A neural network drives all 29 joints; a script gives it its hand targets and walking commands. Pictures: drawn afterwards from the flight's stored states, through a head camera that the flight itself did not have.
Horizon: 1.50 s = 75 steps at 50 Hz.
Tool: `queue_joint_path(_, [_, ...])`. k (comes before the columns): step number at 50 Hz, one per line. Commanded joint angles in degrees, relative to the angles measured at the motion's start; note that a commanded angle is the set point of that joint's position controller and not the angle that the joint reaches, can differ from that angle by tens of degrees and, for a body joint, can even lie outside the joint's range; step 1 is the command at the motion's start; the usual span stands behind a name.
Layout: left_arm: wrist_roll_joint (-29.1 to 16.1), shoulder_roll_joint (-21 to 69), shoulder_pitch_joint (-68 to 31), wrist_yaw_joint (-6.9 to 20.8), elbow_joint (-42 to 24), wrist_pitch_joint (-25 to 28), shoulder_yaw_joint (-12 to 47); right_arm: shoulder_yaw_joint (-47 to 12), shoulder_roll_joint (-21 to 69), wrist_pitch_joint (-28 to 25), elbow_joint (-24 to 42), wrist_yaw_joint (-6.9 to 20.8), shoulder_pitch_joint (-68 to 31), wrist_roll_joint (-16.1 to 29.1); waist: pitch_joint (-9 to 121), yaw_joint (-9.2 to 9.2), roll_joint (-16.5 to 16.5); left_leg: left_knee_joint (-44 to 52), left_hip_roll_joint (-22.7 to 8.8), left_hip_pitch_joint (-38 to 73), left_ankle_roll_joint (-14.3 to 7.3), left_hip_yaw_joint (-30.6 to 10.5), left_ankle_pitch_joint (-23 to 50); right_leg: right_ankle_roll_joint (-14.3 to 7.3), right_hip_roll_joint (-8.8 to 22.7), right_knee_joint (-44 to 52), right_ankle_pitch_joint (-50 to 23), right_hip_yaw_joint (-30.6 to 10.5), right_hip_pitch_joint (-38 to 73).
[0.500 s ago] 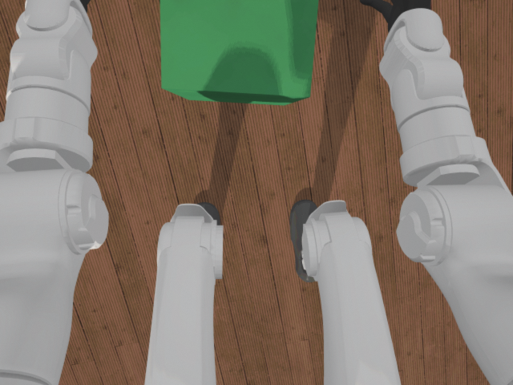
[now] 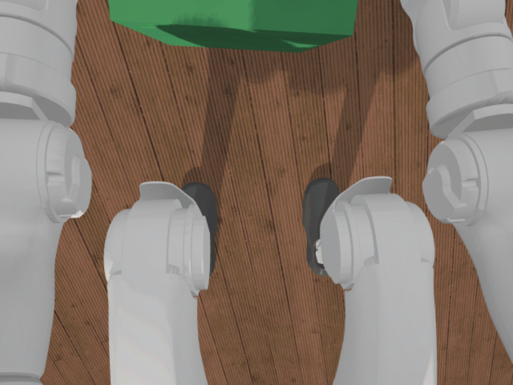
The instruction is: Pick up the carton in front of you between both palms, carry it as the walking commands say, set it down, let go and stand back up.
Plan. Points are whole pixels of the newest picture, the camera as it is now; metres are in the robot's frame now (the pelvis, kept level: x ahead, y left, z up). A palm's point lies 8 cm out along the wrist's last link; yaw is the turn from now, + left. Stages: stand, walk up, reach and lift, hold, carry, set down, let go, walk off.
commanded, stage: reach and lift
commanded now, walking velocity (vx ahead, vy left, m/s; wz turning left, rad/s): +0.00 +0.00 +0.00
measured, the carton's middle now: out of the picture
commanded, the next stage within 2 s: none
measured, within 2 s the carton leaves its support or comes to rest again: leaves its support in 0.76 s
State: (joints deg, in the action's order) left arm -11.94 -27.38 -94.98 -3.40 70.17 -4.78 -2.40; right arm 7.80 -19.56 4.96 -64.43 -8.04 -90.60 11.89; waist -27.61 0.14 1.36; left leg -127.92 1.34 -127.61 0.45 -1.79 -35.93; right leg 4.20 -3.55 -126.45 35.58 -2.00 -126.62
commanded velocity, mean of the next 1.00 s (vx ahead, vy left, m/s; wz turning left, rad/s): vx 0.00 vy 0.00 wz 0.00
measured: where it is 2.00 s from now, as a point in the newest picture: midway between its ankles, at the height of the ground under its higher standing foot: (261, 244)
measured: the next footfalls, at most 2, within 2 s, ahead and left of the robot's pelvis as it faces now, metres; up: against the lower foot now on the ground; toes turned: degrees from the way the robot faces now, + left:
none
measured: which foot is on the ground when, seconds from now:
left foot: down 0.00-1.00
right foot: down 0.00-1.00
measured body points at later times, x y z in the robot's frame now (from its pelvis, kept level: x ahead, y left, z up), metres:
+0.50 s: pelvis -0.01 +0.00 +0.00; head +0.38 +0.02 +0.21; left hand +0.58 +0.19 -0.18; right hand +0.58 -0.12 -0.18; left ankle +0.10 +0.12 -0.34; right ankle +0.11 -0.13 -0.34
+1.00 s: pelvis -0.01 -0.01 +0.04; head +0.31 +0.03 +0.35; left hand +0.54 +0.19 -0.06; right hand +0.55 -0.12 -0.05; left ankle +0.10 +0.12 -0.34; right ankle +0.11 -0.14 -0.34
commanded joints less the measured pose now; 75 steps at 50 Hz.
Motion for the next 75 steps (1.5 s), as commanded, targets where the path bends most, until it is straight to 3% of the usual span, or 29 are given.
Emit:
queue_joint_path(1, [-0.8, -6.3, -15.9, -0.6, -7.1, 1.3, 0.0, -1.0, -6.4, -1.5, 6.4, -0.2, -15.4, 1.0, 81.9, 0.57, -2.4, 8.7, 0.1, 42.1, 1.1, 2.3, 32.6, -1.0, 0.1, 5.8, -28.8, 6.2, 34.5])
queue_joint_path(6, [0.1, -4.8, -12.9, 0.0, -5.2, 0.9, -0.9, 0.3, -4.6, -1.0, 3.3, -0.4, -12.2, -0.3, 75.1, 0.07, -2.7, 9.3, 0.0, 36.5, 1.2, 2.7, 27.8, -1.0, -0.2, 7.0, -25.4, 5.9, 32.0])
queue_joint_path(13, [0.6, -3.7, -16.1, 0.4, -5.5, 0.9, -1.0, 0.0, -2.6, -0.7, 5.1, -0.3, -16.4, -0.7, 72.3, 0.91, -2.1, 10.2, 0.2, 32.6, 0.9, 3.3, 22.4, -1.3, -0.4, 8.0, -22.3, 5.2, 33.6])
queue_joint_path(18, [0.9, 5.6, -20.6, 1.8, -5.7, 0.1, 0.9, -1.2, 6.5, 0.1, 5.9, 0.9, -21.2, -1.7, 69.3, 1.24, -1.3, 11.0, 1.1, 33.2, 0.5, 2.9, 19.2, -1.5, -1.4, 8.4, -19.9, 5.0, 35.8])
queue_joint_path(19, [1.6, 9.0, -21.4, 2.6, -5.3, -0.3, 0.9, -0.1, 8.4, 0.4, 5.6, 1.3, -21.7, -3.6, 68.5, -0.04, -1.7, 11.0, 1.4, 33.5, 0.7, 2.8, 18.6, -1.7, -1.7, 8.7, -19.5, 5.2, 36.1])
queue_joint_path(21, [2.7, 31.3, -28.2, 7.8, -7.2, -2.1, 5.0, -3.0, 30.5, 1.9, 6.9, 6.3, -28.3, -4.9, 66.2, -0.04, -2.7, 10.7, 2.8, 33.7, 0.4, 3.1, 18.4, -2.4, -3.2, 8.1, -18.4, 5.4, 34.2])
queue_joint_path(23, [4.8, 47.4, -27.4, 13.2, -8.0, -4.2, 5.0, -4.0, 44.7, 4.0, 8.2, 11.6, -30.8, -6.9, 61.7, 0.36, -2.9, 10.4, 3.6, 31.2, 0.1, 3.7, 17.7, -2.7, -3.9, 7.4, -16.3, 5.9, 31.8])
queue_joint_path(25, [5.5, 55.0, -24.8, 16.8, -10.0, -5.8, 3.4, -4.1, 52.3, 5.7, 10.0, 15.2, -30.1, -7.9, 59.6, 0.91, -1.6, 10.0, 4.0, 27.7, -0.5, 4.4, 16.8, -3.2, -4.0, 6.9, -15.8, 6.7, 29.9])
queue_joint_path(28, [5.7, 58.9, -22.9, 18.7, -12.6, -7.1, 3.2, -5.0, 56.3, 7.1, 12.1, 17.4, -28.7, -7.7, 59.7, 1.25, -0.7, 9.7, 4.2, 27.0, -1.2, 4.6, 17.9, -3.6, -3.8, 6.5, -16.8, 7.3, 27.7])
queue_joint_path(33, [1.9, 63.7, -24.1, 18.3, -19.8, -8.0, 8.5, -10.3, 61.3, 7.3, 18.1, 17.4, -29.7, -2.8, 73.6, 1.6, -1.8, 8.8, 4.6, 35.2, -1.2, 4.7, 26.9, -3.8, -4.1, 5.6, -24.2, 7.4, 31.8])
queue_joint_path(39, [-2.2, 71.0, -30.0, 14.6, -40.9, -9.6, 15.7, -18.4, 67.5, 8.9, 34.8, 15.2, -34.6, 1.9, 119.6, 1.68, -2.8, 9.2, 5.4, 61.5, 0.0, 4.1, 50.8, -2.9, -5.5, 7.0, -39.4, 8.7, 41.1])
queue_joint_path(40, [-1.8, 72.6, -30.7, 13.6, -44.4, -10.2, 17.1, -20.0, 69.8, 9.3, 37.6, 14.4, -35.5, 2.0, 127.1, 2.71, -3.8, 10.2, 5.7, 64.7, 0.4, 4.8, 51.8, -2.6, -5.8, 7.7, -39.3, 9.0, 42.6])
queue_joint_path(42, [-1.2, 72.7, -30.0, 12.3, -47.6, -11.7, 18.1, -20.9, 69.5, 10.5, 41.6, 13.4, -35.8, 1.2, 134.9, 2.24, -3.4, 12.6, 6.5, 64.6, 0.9, 5.7, 47.4, -2.7, -6.4, 9.7, -37.9, 8.8, 47.2])
queue_joint_path(44, [0.3, 73.2, -26.6, 12.1, -45.6, -13.3, 17.7, -20.8, 69.9, 12.3, 40.9, 13.1, -33.5, -0.1, 132.7, 2.01, -2.8, 15.0, 7.2, 61.1, 1.2, 6.7, 41.7, -2.5, -7.1, 12.1, -34.5, 8.6, 48.1])
queue_joint_path(47, [3.9, 76.0, -20.5, 13.0, -37.9, -15.1, 14.8, -18.5, 70.8, 14.0, 33.6, 14.1, -28.6, -2.9, 115.1, 2.13, -3.6, 18.8, 7.4, 55.3, 1.6, 7.2, 33.9, -2.0, -7.7, 16.2, -26.6, 8.9, 41.5])
queue_joint_path(51, [11.1, 79.1, -15.6, 14.9, -26.2, -15.8, 5.5, -7.0, 72.9, 14.7, 21.5, 15.6, -22.1, -11.4, 87.2, -0.06, -3.7, 25.9, 7.2, 38.0, 1.5, 7.3, 16.2, -2.4, -7.0, 23.2, -13.5, 8.7, 33.1])
queue_joint_path(54, [15.5, 79.0, -13.7, 16.1, -21.4, -15.7, -1.1, -0.8, 73.3, 14.8, 17.3, 16.3, -19.8, -16.0, 81.3, -0.18, -3.5, 29.9, 7.6, 34.7, 0.9, 7.0, 11.6, -2.7, -7.1, 27.3, -10.2, 8.4, 31.6])
queue_joint_path(58, [18.8, 78.1, -13.0, 16.7, -20.0, -15.7, -5.2, 1.5, 73.6, 14.9, 16.9, 16.9, -20.1, -18.1, 83.6, 0.65, -2.6, 33.7, 7.8, 36.8, 0.4, 6.8, 10.3, -2.7, -7.1, 31.6, -9.0, 8.1, 33.8])
queue_joint_path(61, [18.8, 79.5, -13.5, 16.8, -21.9, -15.9, -4.4, -0.5, 75.4, 15.1, 19.0, 17.3, -21.2, -17.5, 89.6, 1.17, -1.5, 35.8, 7.8, 40.6, 0.4, 7.1, 11.5, -2.4, -7.1, 34.0, -10.0, 8.3, 38.0])
queue_joint_path(68, [14.1, 85.3, -12.3, 17.2, -30.6, -17.6, 4.6, -10.5, 81.5, 16.9, 26.4, 18.0, -19.2, -12.4, 105.4, 1.81, -1.0, 39.9, 8.1, 52.8, 1.0, 7.7, 18.8, -1.3, -7.4, 38.0, -16.5, 8.3, 49.9])
queue_joint_path(75, [11.2, 89.6, -2.7, 17.2, -34.4, -18.7, 10.9, -15.5, 84.3, 17.7, 28.3, 18.8, -8.4, -10.5, 103.4, 1.0, -2.3, 44.8, 8.3, 60.9, 1.8, 6.4, 24.3, -1.2, -7.6, 43.0, -21.4, 6.9, 55.5])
